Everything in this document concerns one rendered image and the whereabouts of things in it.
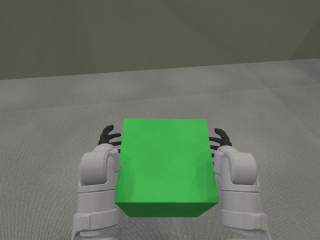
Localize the right robot hand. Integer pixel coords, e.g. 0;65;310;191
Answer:
209;128;232;166

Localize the robot right forearm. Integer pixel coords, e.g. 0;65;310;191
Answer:
213;145;272;240

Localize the left robot hand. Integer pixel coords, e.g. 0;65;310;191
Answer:
98;125;122;153

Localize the robot left forearm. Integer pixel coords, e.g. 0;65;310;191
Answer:
71;143;121;240

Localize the carton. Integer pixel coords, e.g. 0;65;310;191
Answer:
115;118;219;218

